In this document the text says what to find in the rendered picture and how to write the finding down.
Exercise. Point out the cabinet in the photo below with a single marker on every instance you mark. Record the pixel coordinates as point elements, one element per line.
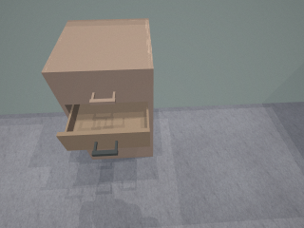
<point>104,59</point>

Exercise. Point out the handle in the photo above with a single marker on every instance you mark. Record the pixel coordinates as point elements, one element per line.
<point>103,153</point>
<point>106,101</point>

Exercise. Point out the drawer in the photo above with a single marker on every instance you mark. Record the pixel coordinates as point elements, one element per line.
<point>127,123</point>

